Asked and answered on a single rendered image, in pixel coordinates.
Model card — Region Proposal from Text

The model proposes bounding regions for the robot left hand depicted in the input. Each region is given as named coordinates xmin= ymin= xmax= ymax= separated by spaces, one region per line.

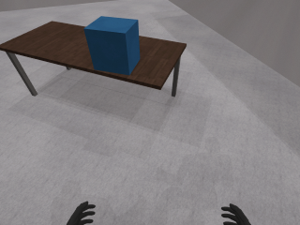
xmin=67 ymin=201 xmax=96 ymax=225

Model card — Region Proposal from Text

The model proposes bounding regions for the carton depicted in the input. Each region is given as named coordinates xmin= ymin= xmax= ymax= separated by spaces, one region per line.
xmin=83 ymin=16 xmax=141 ymax=76

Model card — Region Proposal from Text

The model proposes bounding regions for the table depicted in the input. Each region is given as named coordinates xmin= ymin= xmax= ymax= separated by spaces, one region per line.
xmin=0 ymin=21 xmax=187 ymax=97

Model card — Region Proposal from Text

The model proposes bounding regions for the robot right hand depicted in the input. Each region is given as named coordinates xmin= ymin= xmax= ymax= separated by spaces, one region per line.
xmin=221 ymin=203 xmax=251 ymax=225

